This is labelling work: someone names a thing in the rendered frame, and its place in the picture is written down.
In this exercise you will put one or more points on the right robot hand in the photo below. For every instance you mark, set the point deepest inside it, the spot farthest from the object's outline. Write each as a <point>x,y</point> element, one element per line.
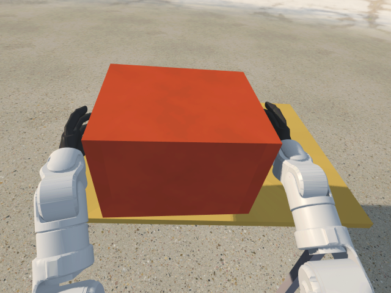
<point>277,120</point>

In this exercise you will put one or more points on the left robot forearm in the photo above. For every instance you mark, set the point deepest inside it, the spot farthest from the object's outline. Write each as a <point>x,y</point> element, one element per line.
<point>60,216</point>

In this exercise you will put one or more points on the carton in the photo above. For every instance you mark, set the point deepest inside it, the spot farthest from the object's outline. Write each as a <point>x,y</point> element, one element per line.
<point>165,141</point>

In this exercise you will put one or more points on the robot right upper arm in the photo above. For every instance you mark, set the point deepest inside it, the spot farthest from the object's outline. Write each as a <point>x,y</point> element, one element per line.
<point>332,276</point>

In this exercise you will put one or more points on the table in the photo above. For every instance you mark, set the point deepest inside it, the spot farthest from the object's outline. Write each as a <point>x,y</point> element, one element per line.
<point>270,208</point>

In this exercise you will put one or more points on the left robot hand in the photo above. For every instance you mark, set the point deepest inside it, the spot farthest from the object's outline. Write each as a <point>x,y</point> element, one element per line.
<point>73,130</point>

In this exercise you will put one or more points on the robot left upper arm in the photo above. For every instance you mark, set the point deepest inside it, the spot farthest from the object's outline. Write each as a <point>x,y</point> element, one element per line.
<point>87,286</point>

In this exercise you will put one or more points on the right robot forearm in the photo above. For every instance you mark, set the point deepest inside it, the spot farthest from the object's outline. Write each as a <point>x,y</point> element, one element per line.
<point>318,226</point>

